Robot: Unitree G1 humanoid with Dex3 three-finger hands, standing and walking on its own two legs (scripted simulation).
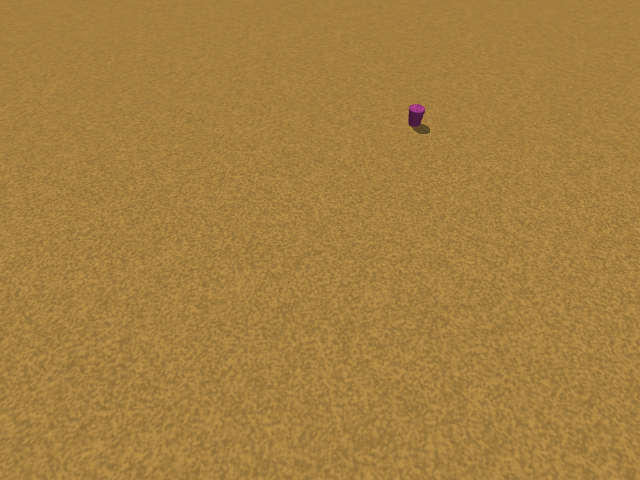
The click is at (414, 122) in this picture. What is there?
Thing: tapered cup
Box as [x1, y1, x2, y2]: [408, 104, 424, 126]
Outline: 413,104 409,107 408,121 410,125 416,126 420,122 422,114 424,112 424,107 418,104
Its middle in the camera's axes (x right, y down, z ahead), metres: +0.50 -0.63 +2.16
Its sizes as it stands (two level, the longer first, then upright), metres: 0.086 0.086 0.094
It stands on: the floor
